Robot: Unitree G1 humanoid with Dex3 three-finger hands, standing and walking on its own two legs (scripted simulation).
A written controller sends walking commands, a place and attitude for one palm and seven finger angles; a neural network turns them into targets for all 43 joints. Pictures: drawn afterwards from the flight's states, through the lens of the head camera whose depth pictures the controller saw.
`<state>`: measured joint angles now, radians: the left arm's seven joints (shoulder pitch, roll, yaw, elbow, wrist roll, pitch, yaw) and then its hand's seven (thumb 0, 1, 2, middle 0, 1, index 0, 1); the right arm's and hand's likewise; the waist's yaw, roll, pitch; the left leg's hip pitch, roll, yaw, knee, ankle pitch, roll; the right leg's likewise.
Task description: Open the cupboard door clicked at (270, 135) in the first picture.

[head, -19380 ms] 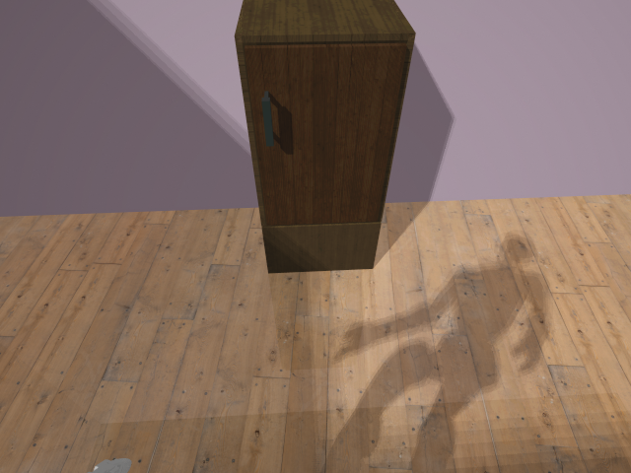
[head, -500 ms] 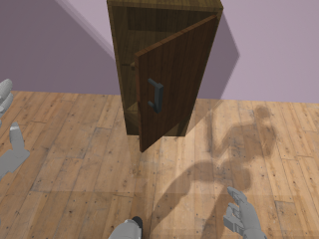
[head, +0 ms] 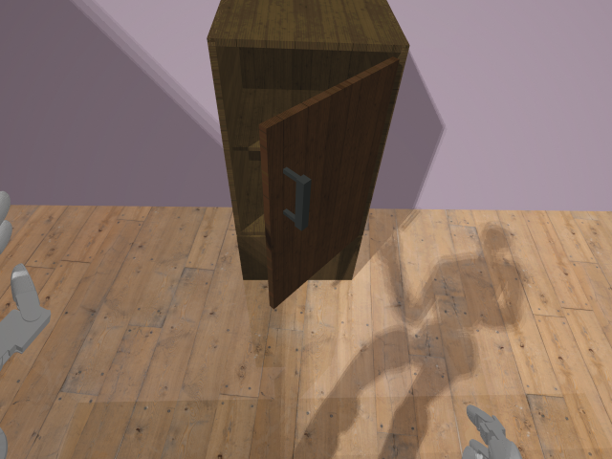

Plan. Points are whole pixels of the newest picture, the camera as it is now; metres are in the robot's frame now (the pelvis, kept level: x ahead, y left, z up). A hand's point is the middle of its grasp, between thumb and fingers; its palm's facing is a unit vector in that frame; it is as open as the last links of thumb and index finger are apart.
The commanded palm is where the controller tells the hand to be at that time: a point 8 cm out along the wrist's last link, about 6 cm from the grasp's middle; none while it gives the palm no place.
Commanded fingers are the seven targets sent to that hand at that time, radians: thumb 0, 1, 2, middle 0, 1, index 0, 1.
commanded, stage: stop stepping back and stand still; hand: left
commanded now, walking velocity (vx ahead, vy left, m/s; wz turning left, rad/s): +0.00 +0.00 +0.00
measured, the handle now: (295, 199) +0.59 +0.06 -0.04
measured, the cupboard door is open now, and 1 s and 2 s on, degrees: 45 45 45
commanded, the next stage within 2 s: let the arm hang, fingers relaxed in 0.72 s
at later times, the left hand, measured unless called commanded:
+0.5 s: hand out of the picture +0.14 +0.28 +0.16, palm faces +0.46 -0.80 -0.40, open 7.4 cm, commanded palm +0.08 +0.32 +0.18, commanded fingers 0.00 0.90 0.90 -0.20 -0.30 -0.20 -0.30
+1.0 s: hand out of the picture +0.08 +0.26 -0.09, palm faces +0.05 -0.92 -0.38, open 7.4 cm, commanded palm none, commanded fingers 0.00 0.90 0.90 -0.20 -0.30 -0.20 -0.30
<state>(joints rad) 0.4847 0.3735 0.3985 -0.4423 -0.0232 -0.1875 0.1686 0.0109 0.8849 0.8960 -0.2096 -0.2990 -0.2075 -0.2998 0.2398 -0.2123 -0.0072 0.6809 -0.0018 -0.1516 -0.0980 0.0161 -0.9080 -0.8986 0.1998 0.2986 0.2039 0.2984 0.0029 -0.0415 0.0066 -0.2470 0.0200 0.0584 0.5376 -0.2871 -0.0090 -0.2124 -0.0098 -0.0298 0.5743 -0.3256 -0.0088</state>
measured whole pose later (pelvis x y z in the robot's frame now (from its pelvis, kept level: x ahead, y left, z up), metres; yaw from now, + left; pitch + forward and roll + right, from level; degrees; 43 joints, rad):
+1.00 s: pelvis -0.07 +0.03 +0.00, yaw +2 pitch +0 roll +0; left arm 0.27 0.28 0.06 0.50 0.04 0.02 0.00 0.00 0.90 0.90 -0.20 -0.30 -0.19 -0.30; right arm 0.12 -0.29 0.00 0.85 -0.02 -0.04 0.01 0.01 -0.91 -0.90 0.20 0.30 0.21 0.30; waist -0.01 0.07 0.02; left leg -0.37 -0.01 0.04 0.54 -0.18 0.04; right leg -0.31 -0.04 -0.05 0.56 -0.25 0.02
